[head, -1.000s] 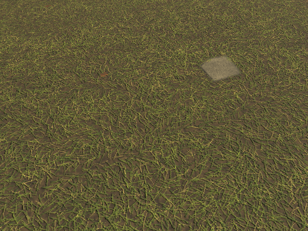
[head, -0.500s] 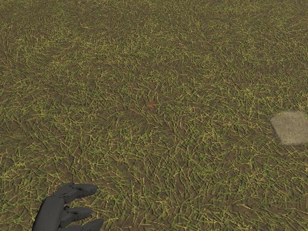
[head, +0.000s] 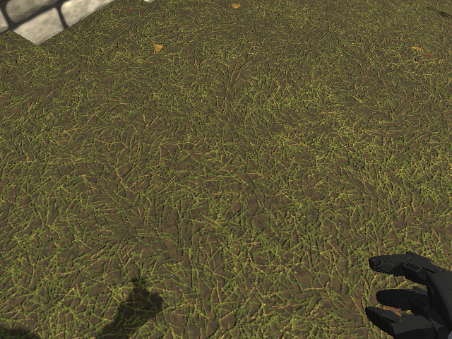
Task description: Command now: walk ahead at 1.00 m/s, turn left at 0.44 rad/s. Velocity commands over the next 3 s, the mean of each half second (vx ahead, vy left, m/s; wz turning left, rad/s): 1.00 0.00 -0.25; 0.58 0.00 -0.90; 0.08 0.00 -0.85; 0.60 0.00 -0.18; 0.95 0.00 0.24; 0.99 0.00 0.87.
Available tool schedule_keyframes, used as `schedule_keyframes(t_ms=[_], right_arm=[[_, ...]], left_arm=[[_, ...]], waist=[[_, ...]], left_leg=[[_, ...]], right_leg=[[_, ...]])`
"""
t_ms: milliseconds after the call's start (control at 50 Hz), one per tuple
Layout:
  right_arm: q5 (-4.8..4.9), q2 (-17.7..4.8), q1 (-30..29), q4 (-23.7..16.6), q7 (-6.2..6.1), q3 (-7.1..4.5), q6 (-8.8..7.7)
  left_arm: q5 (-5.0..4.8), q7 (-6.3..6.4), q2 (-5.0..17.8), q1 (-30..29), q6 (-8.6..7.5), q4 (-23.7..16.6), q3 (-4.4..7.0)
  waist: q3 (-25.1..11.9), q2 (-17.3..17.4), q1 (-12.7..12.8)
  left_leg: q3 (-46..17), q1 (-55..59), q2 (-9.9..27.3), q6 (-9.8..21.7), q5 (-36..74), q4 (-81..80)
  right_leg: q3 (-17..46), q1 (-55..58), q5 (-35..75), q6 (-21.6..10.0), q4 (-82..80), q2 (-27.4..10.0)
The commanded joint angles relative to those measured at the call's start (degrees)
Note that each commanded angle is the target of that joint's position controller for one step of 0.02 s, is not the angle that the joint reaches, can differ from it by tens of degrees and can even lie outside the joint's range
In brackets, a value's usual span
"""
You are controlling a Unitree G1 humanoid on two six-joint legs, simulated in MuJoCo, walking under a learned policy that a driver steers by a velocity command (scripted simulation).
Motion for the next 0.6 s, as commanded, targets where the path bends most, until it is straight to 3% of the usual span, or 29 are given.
schedule_keyframes(t_ms=[20,40,60,80,100,120,140,160,200,240,280,300,340,380,420,440,460,480,500,520,540,560,580,600], right_arm=[[-0.48,-5.9,14.0,2.3,-1.24,-1.94,-0.93],[-0.49,-7.8,25.6,6.2,-2.05,-3.07,-1.08],[-1.01,-11.5,31.9,8.7,-3.18,-4.82,-0.71],[-0.82,-17.5,27.4,7.2,-3.99,-6.29,-0.20],[-0.36,-16.9,30.1,6.1,-4.28,-6.53,-0.03],[-0.20,-14.2,28.7,8.1,-4.91,-6.31,-0.71],[-0.09,-10.7,27.1,9.6,-5.09,-5.50,-1.70],[-0.28,-8.1,24.6,10.1,-5.11,-4.74,-2.82],[0.42,-4.2,22.9,10.7,-5.17,-3.42,-4.36],[1.57,-3.3,24.2,12.1,-4.65,-3.15,-5.73],[1.52,-3.6,24.8,12.8,-4.14,-3.13,-6.53],[1.56,-3.1,25.0,12.9,-4.01,-2.86,-6.89],[1.86,-3.3,25.5,13.2,-4.32,-2.43,-7.43],[2.16,-4.7,28.0,14.2,-5.16,-2.22,-7.74],[1.84,-7.7,28.6,14.2,-6.75,-2.60,-7.18],[1.35,-9.4,28.0,13.9,-7.75,-3.02,-6.31],[0.69,-11.0,26.1,13.2,-8.49,-3.50,-5.12],[0.02,-12.3,22.3,11.8,-8.89,-4.00,-3.95],[0.15,-13.8,16.9,10.5,-8.64,-4.76,-2.95],[-0.15,-6.4,12.2,9.2,-6.99,-3.14,-3.64],[1.82,-1.9,22.0,2.4,-6.51,-1.37,-4.89],[1.07,-4.2,19.1,1.1,-6.39,-0.49,-6.29],[0.70,-5.8,17.2,1.5,-6.00,-0.51,-7.04],[0.14,-5.5,16.3,1.3,-5.93,-0.54,-6.75]], left_arm=[[0.10,1.39,14.7,-4.6,0.85,-4.3,2.36],[-0.12,1.72,15.1,-6.5,1.66,-5.0,2.36],[0.21,1.59,13.1,-6.4,1.85,-5.9,2.11],[-1.31,0.07,4.2,-1.0,1.39,-9.6,0.46],[-2.28,0.31,8.4,-6.0,0.59,-12.0,0.82],[-2.91,0.47,7.6,-11.4,0.27,-12.5,0.71],[-2.56,0.30,6.1,-11.0,0.35,-11.7,0.15],[-1.63,-0.11,5.0,-11.2,1.22,-11.1,-0.02],[-0.42,-1.25,3.3,-6.8,3.75,-8.4,-0.12],[-0.46,-2.11,2.5,-10.6,5.01,-9.1,0.07],[-1.00,-2.43,1.9,-17.4,5.00,-11.9,-0.31],[-1.15,-2.63,1.5,-19.6,4.68,-12.4,-0.46],[-1.30,-3.29,1.3,-23.3,4.20,-13.7,-1.02],[-1.16,-3.84,1.0,-26.2,3.99,-14.6,-1.42],[-0.82,-3.98,2.8,-24.2,4.18,-14.1,-1.07],[-0.94,-3.94,4.6,-20.2,4.50,-13.0,-0.52],[-1.00,-3.69,6.9,-12.7,4.81,-11.1,0.42],[-0.93,-3.22,9.9,-0.6,5.18,-7.8,1.93],[-1.21,-2.29,12.8,11.7,5.37,-4.6,3.81],[-3.25,-1.26,13.8,8.1,6.01,-3.9,4.88],[-0.76,-1.17,20.5,0.5,6.15,-6.5,5.80],[-1.10,-0.51,17.3,-1.5,6.13,-9.2,5.82],[-0.92,0.36,11.7,-2.4,5.98,-8.2,4.55],[-0.86,0.46,9.7,-4.8,5.56,-7.5,3.90]], waist=[[-3.7,-9.1,-13.4],[-8.9,-8.9,-18.8],[-13.1,-5.8,-20.0],[-20.0,12.9,-9.9],[-26.1,4.3,-13.7],[-15.3,0.0,-13.2],[-6.2,-3.4,-10.1],[-2.9,-4.9,-7.4],[-0.3,-2.3,-3.8],[3.3,-0.6,-3.8],[6.2,1.1,-4.6],[6.3,0.7,-4.9],[6.2,0.2,-5.3],[5.8,-0.1,-5.9],[2.2,3.0,-4.0],[-0.5,5.2,-1.5],[-4.1,6.6,2.9],[-8.8,6.8,9.2],[-11.3,3.6,16.5],[-5.7,-12.2,12.6],[-14.7,-19.0,-0.3],[-18.2,-6.6,2.6],[-8.3,3.5,-0.5],[-2.8,6.1,-4.2]], left_leg=[[3.4,26.2,-7.8,2.9,-7.7,-3.8],[1.1,39.4,-7.7,4.2,-6.5,-9.7],[-6.7,53.8,-2.4,4.8,-12.3,-9.1],[-36.7,70.4,15.6,9.3,-15.8,-12.9],[-47.4,71.6,18.8,11.4,-16.5,-20.8],[-38.6,63.6,17.7,9.9,-12.7,-23.4],[-32.1,51.5,16.2,7.7,-8.8,-25.8],[-27.0,43.3,13.8,5.4,-7.3,-27.4],[-19.5,33.5,11.3,2.4,-7.2,-32.0],[-12.5,31.9,9.4,-0.4,-1.6,-35.3],[-4.5,30.7,6.9,-2.4,9.3,-37.6],[-0.3,31.0,4.8,-4.1,15.7,-37.5],[4.5,31.5,4.3,-5.8,24.5,-38.2],[6.7,36.6,5.8,-7.7,37.2,-38.2],[8.5,44.9,7.5,-9.7,58.5,-31.5],[8.8,47.7,8.7,-10.4,67.2,-25.6],[8.6,47.6,9.6,-10.8,73.9,-15.4],[7.5,43.1,10.7,-10.7,75.0,-0.2],[7.4,33.6,7.9,-10.1,60.1,24.9],[5.6,14.8,-5.7,-9.5,-10.9,48.9],[-6.5,-6.3,-6.9,-12.7,-26.7,63.2],[-12.4,-11.4,-4.5,-11.4,-23.0,60.1],[-13.0,-9.9,-0.9,-10.0,-18.8,51.3],[-12.0,-6.0,1.5,-10.1,-17.8,43.8]], right_leg=[[2.1,-10.2,85.1,-8.3,19.2,-14.4],[2.1,-14.1,81.3,-8.5,34.0,-13.9],[3.0,-26.5,55.0,-8.2,53.6,-10.9],[6.2,-50.2,-4.7,-5.0,78.0,-0.8],[17.8,-57.1,-2.5,-6.7,84.3,0.4],[19.4,-61.3,2.2,-7.2,81.9,-1.8],[19.4,-59.5,4.2,-7.4,75.8,-3.9],[20.9,-56.0,4.9,-7.5,71.0,-5.8],[21.7,-49.6,6.7,-6.8,66.1,-7.3],[20.9,-52.9,10.2,-6.6,62.7,-7.5],[18.4,-55.2,17.3,-6.8,55.5,-6.5],[16.3,-54.6,21.7,-7.4,51.4,-5.4],[11.6,-51.0,29.2,-8.6,43.0,-3.8],[7.6,-48.0,34.0,-10.6,35.7,-1.2],[4.4,-44.2,32.0,-12.3,32.9,3.1],[3.8,-40.2,28.2,-13.0,32.8,5.2],[3.7,-32.6,23.8,-13.8,33.6,7.5],[5.9,-20.7,19.3,-15.7,34.4,8.3],[12.5,-8.2,16.4,-19.9,28.7,5.4],[20.9,-2.6,20.5,-20.4,26.6,1.7],[50.8,11.7,26.5,-33.2,23.1,-10.7],[63.4,11.8,12.8,-34.8,11.9,-15.2],[60.2,-0.7,5.0,-30.6,6.9,-13.6],[55.0,-11.7,5.2,-27.4,5.8,-11.1]])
